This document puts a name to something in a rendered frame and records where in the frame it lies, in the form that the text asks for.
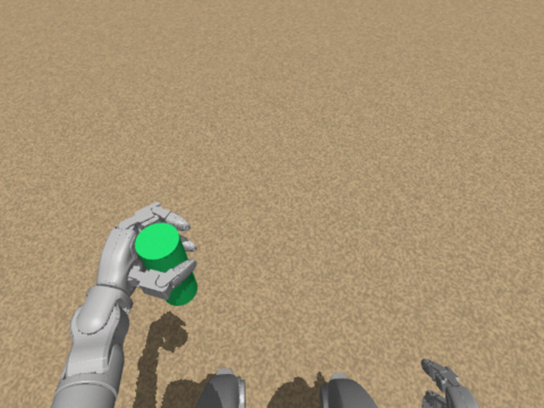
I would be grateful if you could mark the left robot arm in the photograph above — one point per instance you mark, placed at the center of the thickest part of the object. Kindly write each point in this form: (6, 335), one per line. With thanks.
(93, 370)

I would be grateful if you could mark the can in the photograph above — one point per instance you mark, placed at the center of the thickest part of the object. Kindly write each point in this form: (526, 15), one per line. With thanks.
(160, 248)

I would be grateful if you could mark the right robot hand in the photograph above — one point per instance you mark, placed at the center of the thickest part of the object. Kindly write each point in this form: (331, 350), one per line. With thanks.
(456, 396)

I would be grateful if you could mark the left robot hand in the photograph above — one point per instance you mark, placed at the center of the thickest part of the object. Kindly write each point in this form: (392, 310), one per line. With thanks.
(121, 266)

